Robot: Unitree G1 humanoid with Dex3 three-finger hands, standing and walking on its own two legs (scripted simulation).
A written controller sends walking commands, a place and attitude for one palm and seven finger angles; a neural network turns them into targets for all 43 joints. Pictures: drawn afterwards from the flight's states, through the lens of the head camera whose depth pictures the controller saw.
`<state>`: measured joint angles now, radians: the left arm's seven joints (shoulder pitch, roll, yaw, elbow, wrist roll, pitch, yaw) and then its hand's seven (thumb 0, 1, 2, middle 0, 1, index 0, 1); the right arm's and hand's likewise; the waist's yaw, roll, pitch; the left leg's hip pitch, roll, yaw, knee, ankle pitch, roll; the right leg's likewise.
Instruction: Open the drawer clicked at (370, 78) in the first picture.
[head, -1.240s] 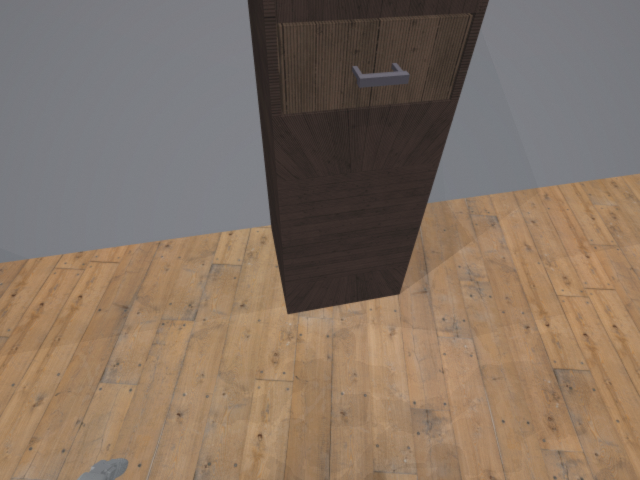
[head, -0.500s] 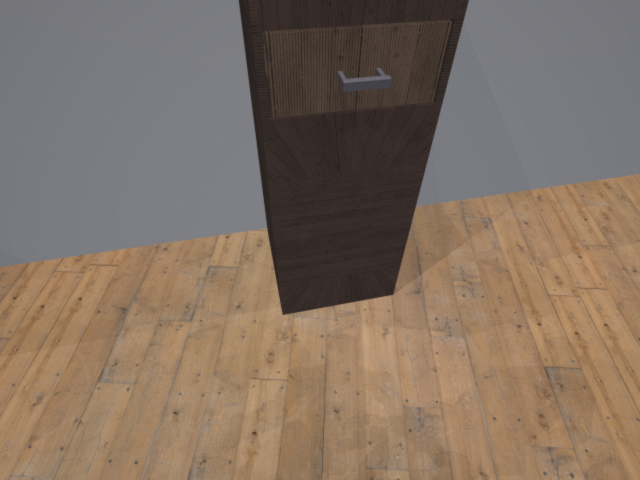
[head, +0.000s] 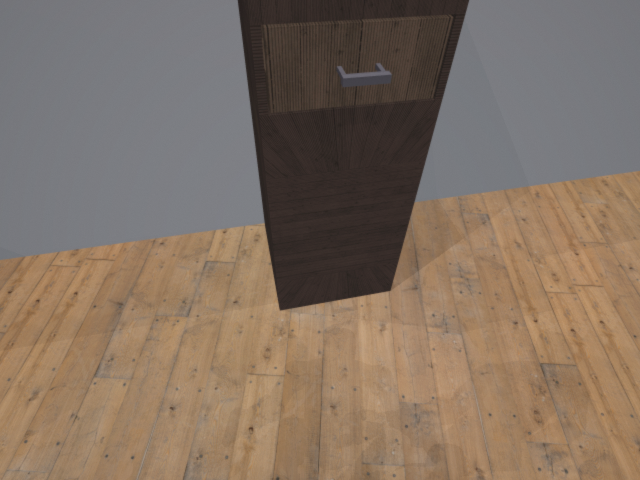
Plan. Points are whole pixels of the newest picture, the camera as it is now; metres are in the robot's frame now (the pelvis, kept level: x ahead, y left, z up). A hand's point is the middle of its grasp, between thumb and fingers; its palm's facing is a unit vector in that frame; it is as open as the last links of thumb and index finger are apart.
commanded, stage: look at it before walking up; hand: left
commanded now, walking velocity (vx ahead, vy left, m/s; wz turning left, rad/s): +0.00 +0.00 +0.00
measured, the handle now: (363, 74) +0.84 -0.04 +0.12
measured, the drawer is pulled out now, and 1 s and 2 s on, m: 0.00 0.00 0.00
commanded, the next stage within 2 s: walk to a spot facing it in 0.20 s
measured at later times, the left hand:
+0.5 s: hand out of the picture +0.08 +0.23 -0.17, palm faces -0.04 -0.95 -0.31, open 7.4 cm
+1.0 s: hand out of the picture +0.06 +0.14 -0.16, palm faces -0.21 -0.94 -0.26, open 7.4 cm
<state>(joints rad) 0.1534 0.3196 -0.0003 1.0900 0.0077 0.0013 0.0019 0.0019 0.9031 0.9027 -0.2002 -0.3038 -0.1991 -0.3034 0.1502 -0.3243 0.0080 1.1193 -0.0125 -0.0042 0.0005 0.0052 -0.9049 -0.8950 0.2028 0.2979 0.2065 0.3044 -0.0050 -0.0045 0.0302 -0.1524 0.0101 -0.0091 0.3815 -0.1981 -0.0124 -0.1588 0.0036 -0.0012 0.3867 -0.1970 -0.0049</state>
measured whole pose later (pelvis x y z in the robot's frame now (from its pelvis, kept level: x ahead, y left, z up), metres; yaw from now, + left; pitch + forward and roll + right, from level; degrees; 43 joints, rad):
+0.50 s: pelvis +0.01 +0.00 +0.00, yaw -4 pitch -2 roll +1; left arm 0.18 0.30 0.02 1.05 0.01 0.04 0.01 0.00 0.90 0.90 -0.20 -0.30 -0.20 -0.30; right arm 0.12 -0.28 0.00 1.05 -0.01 0.01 -0.02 0.00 -0.91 -0.90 0.20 0.30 0.21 0.30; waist 0.02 -0.01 0.04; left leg -0.17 0.02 0.05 0.44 -0.25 -0.01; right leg -0.21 0.02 0.06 0.48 -0.24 0.00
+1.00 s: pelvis -0.03 -0.04 +0.00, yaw -18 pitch +0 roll +2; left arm 0.29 0.17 0.06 0.95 0.01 0.03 0.00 0.00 0.90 0.90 -0.20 -0.30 -0.20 -0.30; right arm 0.14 -0.26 -0.06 0.96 -0.02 0.06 -0.03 0.01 -0.91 -0.90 0.20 0.30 0.20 0.30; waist 0.03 0.02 0.06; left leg -0.49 0.05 -0.04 1.11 -0.31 -0.07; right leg -0.26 0.10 0.07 0.44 -0.17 -0.09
